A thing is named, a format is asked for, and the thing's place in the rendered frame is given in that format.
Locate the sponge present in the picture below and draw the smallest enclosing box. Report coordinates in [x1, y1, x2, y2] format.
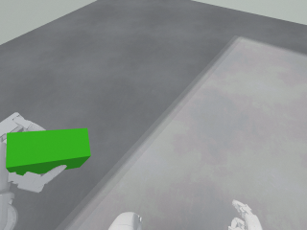
[6, 127, 91, 176]

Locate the robot right hand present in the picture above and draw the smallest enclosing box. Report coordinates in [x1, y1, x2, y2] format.
[228, 199, 264, 230]

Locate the robot left hand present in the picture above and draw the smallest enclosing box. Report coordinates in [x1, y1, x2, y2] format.
[0, 112, 67, 193]

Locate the left robot forearm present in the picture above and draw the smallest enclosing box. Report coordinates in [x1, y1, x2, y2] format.
[0, 191, 18, 230]

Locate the left robot thigh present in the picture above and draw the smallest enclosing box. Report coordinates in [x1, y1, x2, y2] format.
[108, 212, 142, 230]

